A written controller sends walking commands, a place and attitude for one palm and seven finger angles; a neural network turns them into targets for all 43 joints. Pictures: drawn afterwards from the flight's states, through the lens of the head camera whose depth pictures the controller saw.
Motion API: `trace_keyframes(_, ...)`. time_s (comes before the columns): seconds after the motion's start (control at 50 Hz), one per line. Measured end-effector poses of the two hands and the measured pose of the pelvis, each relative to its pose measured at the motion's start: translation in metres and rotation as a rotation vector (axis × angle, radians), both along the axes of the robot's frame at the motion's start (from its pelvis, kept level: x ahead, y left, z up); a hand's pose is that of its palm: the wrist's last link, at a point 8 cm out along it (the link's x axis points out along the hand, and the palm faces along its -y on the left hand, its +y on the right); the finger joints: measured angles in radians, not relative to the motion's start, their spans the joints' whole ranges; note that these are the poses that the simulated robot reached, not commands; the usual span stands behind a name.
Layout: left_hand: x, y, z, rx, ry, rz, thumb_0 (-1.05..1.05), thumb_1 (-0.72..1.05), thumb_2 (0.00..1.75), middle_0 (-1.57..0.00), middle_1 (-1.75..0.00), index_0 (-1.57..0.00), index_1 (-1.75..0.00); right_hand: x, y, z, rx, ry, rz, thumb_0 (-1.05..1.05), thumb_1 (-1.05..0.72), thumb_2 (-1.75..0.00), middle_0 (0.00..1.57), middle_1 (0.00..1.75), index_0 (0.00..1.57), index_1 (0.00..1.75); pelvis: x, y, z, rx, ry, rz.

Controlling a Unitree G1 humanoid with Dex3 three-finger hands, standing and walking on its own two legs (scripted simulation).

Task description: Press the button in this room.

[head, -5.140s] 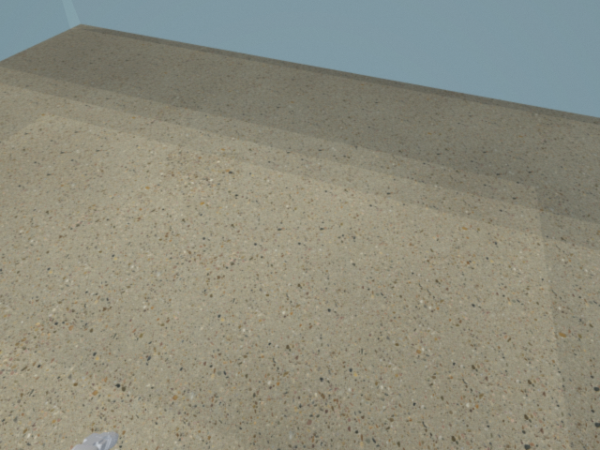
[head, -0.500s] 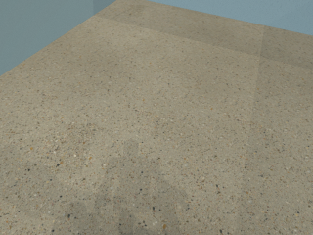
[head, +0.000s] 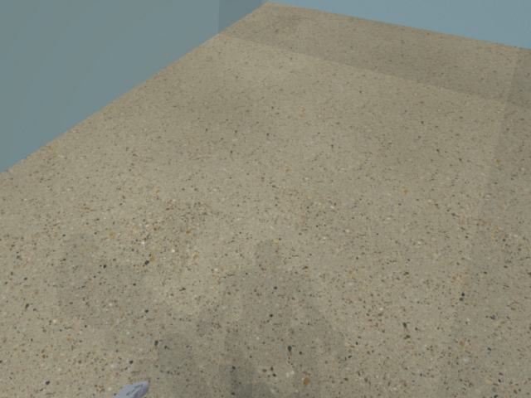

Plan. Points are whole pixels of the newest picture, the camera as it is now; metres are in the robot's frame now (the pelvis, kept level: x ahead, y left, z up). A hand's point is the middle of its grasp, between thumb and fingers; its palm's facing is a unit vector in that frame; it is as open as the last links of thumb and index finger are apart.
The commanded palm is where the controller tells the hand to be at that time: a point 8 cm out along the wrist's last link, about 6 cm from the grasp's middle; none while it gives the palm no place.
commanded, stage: turn or walk to find it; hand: left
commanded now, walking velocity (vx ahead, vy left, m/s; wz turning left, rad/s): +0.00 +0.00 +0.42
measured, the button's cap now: out of the picture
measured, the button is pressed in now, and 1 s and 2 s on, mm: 0 0 0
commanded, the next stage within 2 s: none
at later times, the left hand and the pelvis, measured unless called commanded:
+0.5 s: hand out of the picture -0.05 +0.26 -0.18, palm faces +0.28 -0.93 -0.24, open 7.4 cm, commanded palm none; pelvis -0.03 +0.04 +0.00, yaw +13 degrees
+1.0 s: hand out of the picture -0.03 +0.21 -0.13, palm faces +0.43 -0.86 -0.27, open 7.4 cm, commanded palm none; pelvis -0.04 -0.01 +0.01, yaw +26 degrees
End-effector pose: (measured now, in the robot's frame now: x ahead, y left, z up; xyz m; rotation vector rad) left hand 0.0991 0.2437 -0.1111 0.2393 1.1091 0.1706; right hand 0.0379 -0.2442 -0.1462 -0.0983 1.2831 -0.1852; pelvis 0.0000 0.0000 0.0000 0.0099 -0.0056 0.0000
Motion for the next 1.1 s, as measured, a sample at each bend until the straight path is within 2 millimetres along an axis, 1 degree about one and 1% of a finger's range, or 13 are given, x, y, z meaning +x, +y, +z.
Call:
trace_keyframes(0.08, -0.024, -0.009, 0.006, -0.007, 0.012, 0.048, 0.00, 0.91, 0.90, -0.20, -0.30, -0.20, -0.30, -0.008, -0.012, 0.003, 0.001, 0.052, 0.029, 0.01, -0.91, -0.90, 0.21, 0.30, 0.20, 0.29, -0.004, -0.006, 0.006, 0.009, -0.006, 0.043)
trace_keyframes(0.14, -0.042, -0.012, 0.005, -0.016, 0.039, 0.082, 0.01, 0.91, 0.90, -0.20, -0.30, -0.20, -0.30, -0.011, -0.017, 0.006, -0.008, 0.072, 0.052, 0.01, -0.91, -0.90, 0.20, 0.30, 0.20, 0.29, -0.006, -0.008, 0.009, 0.010, -0.008, 0.076)
trace_keyframes(0.24, -0.073, -0.008, -0.003, -0.041, 0.080, 0.146, 0.01, 0.91, 0.90, -0.20, -0.30, -0.20, -0.30, -0.005, -0.014, 0.012, -0.033, 0.107, 0.112, 0.01, -0.91, -0.90, 0.20, 0.30, 0.20, 0.29, -0.009, -0.003, 0.010, 0.013, -0.005, 0.128)
trace_keyframes(0.32, -0.105, 0.007, -0.014, -0.059, 0.125, 0.208, 0.01, 0.91, 0.90, -0.20, -0.30, -0.20, -0.30, 0.018, 0.003, 0.015, -0.057, 0.083, 0.181, 0.01, -0.91, -0.90, 0.20, 0.30, 0.20, 0.29, -0.014, 0.009, 0.007, 0.008, -0.002, 0.164)
trace_keyframes(0.42, -0.149, 0.039, -0.039, -0.079, 0.191, 0.299, 0.01, 0.91, 0.90, -0.20, -0.30, -0.20, -0.30, 0.056, 0.038, 0.019, -0.090, -0.029, 0.274, 0.01, -0.91, -0.90, 0.20, 0.30, 0.20, 0.29, -0.023, 0.032, -0.006, -0.005, -0.001, 0.208)
trace_keyframes(0.48, -0.164, 0.054, -0.038, -0.072, 0.234, 0.328, 0.01, 0.91, 0.90, -0.20, -0.30, -0.20, -0.30, 0.068, 0.057, 0.029, -0.091, -0.086, 0.307, 0.01, -0.91, -0.90, 0.20, 0.30, 0.20, 0.29, -0.027, 0.039, -0.001, -0.014, -0.003, 0.219)
trace_keyframes(0.58, -0.166, 0.067, -0.024, -0.066, 0.191, 0.356, 0.01, 0.91, 0.90, -0.20, -0.30, -0.20, -0.30, 0.075, 0.078, 0.038, -0.073, -0.111, 0.354, 0.01, -0.91, -0.90, 0.21, 0.30, 0.20, 0.29, -0.032, 0.045, 0.009, -0.026, -0.001, 0.256)
trace_keyframes(0.68, -0.155, 0.068, -0.013, -0.050, 0.120, 0.372, 0.01, 0.91, 0.90, -0.19, -0.30, -0.20, -0.30, 0.072, 0.084, 0.035, -0.046, -0.103, 0.380, 0.01, -0.91, -0.90, 0.21, 0.30, 0.21, 0.29, -0.036, 0.043, 0.012, -0.023, 0.000, 0.298)
trace_keyframes(0.78, -0.139, 0.056, -0.005, -0.032, 0.056, 0.373, 0.01, 0.91, 0.90, -0.19, -0.30, -0.20, -0.30, 0.060, 0.070, 0.023, -0.023, -0.066, 0.386, 0.01, -0.91, -0.90, 0.21, 0.30, 0.21, 0.30, -0.040, 0.030, 0.009, -0.011, 0.002, 0.341)
trace_keyframes(0.88, -0.132, 0.033, 0.001, 0.001, -0.014, 0.385, 0.01, 0.91, 0.90, -0.20, -0.30, -0.20, -0.30, 0.051, 0.044, 0.002, 0.002, -0.015, 0.396, 0.01, -0.91, -0.90, 0.21, 0.30, 0.21, 0.30, -0.041, 0.008, 0.000, 0.006, 0.007, 0.386)
trace_keyframes(0.92, -0.139, 0.021, 0.005, 0.007, -0.022, 0.397, 0.00, 0.91, 0.90, -0.20, -0.30, -0.20, -0.30, 0.049, 0.035, -0.002, 0.002, 0.009, 0.407, 0.01, -0.91, -0.90, 0.21, 0.30, 0.21, 0.29, -0.043, 0.001, 0.001, 0.004, -0.003, 0.412)
trace_keyframes(1.0, -0.162, 0.003, 0.010, -0.002, 0.002, 0.451, 0.00, 0.91, 0.90, -0.20, -0.30, -0.20, -0.30, 0.049, 0.021, 0.002, -0.004, 0.047, 0.439, 0.01, -0.91, -0.90, 0.20, 0.30, 0.20, 0.29, -0.044, -0.007, 0.008, 0.018, -0.009, 0.455)
trace_keyframes(1.1, -0.192, -0.013, 0.007, -0.022, 0.045, 0.520, 0.01, 0.91, 0.90, -0.20, -0.30, -0.20, -0.30, 0.051, 0.015, 0.008, -0.026, 0.079, 0.489, 0.01, -0.91, -0.90, 0.20, 0.30, 0.20, 0.29, -0.046, -0.011, 0.011, 0.027, -0.009, 0.511)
